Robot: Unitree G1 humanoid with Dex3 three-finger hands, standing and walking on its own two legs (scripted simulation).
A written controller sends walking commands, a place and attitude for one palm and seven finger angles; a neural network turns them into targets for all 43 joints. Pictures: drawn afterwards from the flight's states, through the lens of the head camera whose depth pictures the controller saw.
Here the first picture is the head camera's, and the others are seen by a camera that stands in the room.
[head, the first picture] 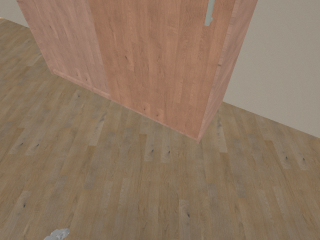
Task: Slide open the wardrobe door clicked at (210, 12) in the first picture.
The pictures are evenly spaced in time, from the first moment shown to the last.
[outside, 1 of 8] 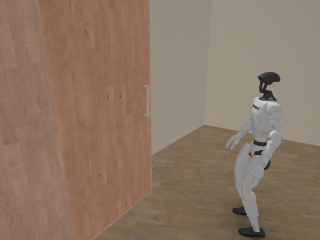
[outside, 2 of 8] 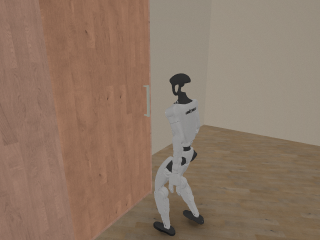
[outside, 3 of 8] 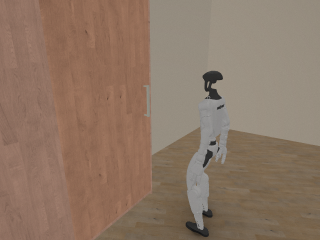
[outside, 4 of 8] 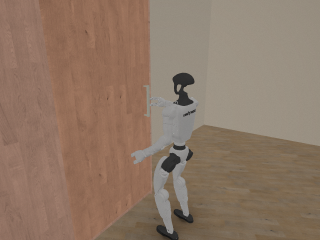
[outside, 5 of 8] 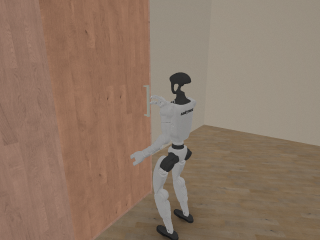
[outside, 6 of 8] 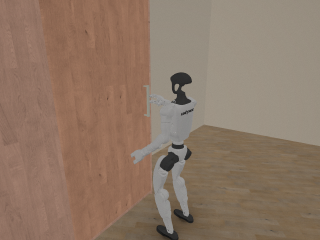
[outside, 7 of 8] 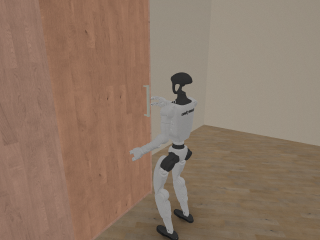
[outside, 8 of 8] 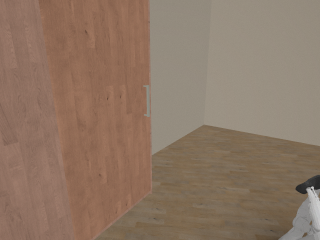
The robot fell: yes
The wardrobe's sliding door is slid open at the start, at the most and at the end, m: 0.00 0.00 0.00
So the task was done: no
